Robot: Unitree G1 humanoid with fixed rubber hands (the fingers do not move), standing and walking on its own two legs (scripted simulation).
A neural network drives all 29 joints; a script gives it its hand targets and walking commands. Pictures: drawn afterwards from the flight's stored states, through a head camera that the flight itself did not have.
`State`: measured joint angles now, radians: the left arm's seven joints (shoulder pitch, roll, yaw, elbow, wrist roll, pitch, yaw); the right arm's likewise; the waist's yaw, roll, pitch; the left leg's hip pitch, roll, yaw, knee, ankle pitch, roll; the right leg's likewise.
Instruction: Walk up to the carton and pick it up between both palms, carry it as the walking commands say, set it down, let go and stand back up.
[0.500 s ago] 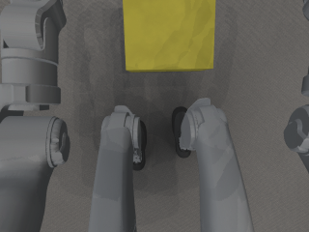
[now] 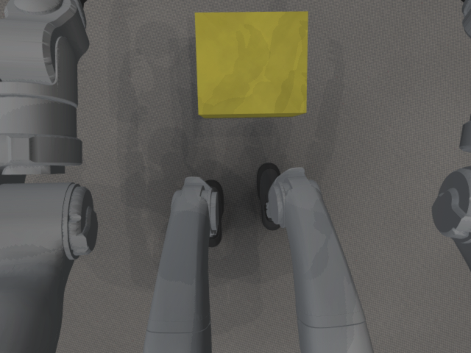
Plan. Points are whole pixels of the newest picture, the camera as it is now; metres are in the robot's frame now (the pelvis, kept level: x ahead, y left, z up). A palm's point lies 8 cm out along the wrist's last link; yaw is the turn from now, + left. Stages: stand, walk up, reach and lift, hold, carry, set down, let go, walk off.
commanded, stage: let go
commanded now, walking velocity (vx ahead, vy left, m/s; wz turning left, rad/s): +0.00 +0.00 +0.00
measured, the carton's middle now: (249, 71) +0.55 -0.04 -0.52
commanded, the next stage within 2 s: stand in 1.42 s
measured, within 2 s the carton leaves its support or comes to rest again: neither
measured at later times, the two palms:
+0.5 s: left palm (3, 173) +0.36 +0.23 -0.01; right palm out of the picture +0.35 -0.28 -0.01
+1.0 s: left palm out of the picture +0.24 +0.24 +0.07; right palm out of the picture +0.24 -0.24 +0.09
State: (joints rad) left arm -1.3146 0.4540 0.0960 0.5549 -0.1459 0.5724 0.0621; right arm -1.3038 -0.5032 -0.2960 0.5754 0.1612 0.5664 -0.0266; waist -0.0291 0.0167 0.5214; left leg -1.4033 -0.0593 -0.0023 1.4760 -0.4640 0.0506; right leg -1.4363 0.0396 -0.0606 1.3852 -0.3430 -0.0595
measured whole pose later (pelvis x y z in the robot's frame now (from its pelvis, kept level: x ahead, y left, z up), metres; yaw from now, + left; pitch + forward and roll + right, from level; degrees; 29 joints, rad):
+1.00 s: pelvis +0.07 +0.00 +0.14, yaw +2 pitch -3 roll -1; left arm 0.17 0.26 0.04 0.37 -0.11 0.15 -0.05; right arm 0.21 -0.28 -0.07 0.27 0.12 0.21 0.10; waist -0.03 0.02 0.22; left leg -0.40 -0.04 -0.02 0.82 -0.37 0.04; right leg -0.43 0.05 -0.04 0.75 -0.27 -0.04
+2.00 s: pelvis +0.12 +0.00 +0.16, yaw +2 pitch -3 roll -2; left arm 0.26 0.26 0.04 0.67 -0.08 0.00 -0.01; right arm 0.26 -0.28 -0.06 0.51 0.07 0.02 -0.01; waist -0.03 0.02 -0.11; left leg -0.27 -0.04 -0.03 0.73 -0.40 0.04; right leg -0.30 0.05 -0.04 0.67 -0.32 -0.04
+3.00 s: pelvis +0.11 +0.00 +0.16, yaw +2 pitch -3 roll -1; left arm 0.26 0.26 0.04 0.72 -0.08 -0.01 0.00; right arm 0.26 -0.28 -0.06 0.64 0.07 -0.02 -0.02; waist -0.03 0.03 -0.11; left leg -0.27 -0.04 -0.03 0.73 -0.40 0.04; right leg -0.31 0.05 -0.04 0.67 -0.31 -0.04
